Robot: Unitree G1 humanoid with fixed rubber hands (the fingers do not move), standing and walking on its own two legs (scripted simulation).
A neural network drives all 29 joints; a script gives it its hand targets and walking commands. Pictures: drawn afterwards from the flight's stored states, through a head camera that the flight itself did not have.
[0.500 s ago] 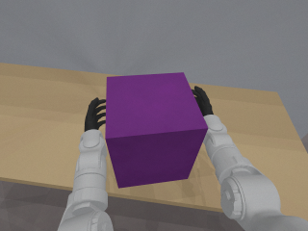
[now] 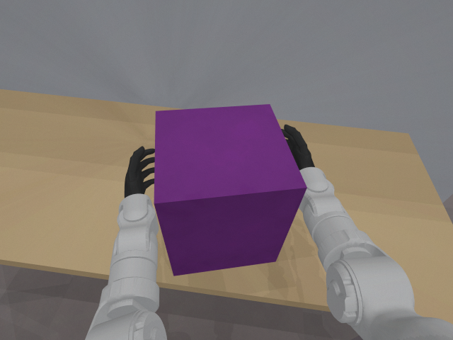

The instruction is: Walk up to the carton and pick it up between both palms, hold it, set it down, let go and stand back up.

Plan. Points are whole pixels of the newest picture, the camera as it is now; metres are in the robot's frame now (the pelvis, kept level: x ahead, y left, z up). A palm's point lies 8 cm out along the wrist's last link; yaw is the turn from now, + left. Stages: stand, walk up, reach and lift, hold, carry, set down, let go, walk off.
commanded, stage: set down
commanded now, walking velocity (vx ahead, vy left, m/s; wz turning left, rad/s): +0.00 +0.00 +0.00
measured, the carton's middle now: (220, 192) +0.38 +0.06 +0.05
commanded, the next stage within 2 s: none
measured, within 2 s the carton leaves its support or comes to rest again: neither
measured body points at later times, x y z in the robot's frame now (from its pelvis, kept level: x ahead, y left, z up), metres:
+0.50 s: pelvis -0.01 +0.00 +0.00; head +0.04 +0.02 +0.44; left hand +0.35 +0.24 +0.04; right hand +0.44 -0.09 +0.07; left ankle +0.01 +0.17 -0.75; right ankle -0.03 -0.08 -0.75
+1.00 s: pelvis -0.03 +0.00 +0.00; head -0.02 +0.01 +0.45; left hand +0.28 +0.26 +0.05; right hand +0.37 -0.14 +0.06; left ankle +0.01 +0.17 -0.75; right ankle -0.03 -0.08 -0.75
